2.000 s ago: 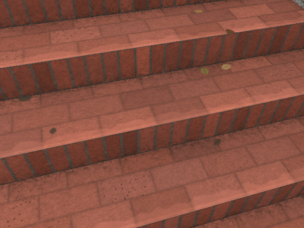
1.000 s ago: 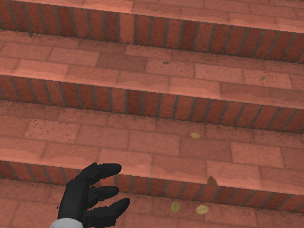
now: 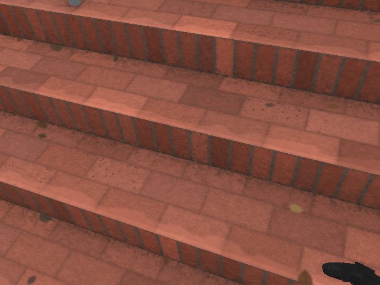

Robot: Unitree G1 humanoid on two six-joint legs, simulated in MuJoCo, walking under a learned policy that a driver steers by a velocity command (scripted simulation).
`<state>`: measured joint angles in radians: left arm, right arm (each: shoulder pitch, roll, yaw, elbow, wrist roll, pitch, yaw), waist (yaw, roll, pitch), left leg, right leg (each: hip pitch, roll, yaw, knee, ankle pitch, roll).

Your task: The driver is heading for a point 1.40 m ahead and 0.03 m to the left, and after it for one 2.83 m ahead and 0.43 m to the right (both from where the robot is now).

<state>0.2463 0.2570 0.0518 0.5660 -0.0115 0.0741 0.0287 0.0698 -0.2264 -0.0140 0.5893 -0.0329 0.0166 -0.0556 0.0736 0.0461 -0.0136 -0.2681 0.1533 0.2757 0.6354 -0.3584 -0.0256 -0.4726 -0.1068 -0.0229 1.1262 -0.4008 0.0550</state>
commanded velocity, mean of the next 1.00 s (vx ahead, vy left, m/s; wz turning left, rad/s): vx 0.71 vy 0.00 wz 0.14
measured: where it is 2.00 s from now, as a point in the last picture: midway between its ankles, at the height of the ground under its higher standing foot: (178, 22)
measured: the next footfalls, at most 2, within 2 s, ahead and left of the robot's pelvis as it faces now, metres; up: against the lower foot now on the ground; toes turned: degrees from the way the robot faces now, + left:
right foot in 0.04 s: +0.00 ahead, -0.14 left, +0.00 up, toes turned -6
left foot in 0.52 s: +0.33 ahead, +0.02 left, +0.15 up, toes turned -11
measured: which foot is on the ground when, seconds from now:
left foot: down 0.00-0.06, up 0.08-0.50, down 0.52-0.94, up 0.96-1.00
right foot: up 0.00-0.02, down 0.04-0.54, up 0.56-0.92, down 0.94-1.00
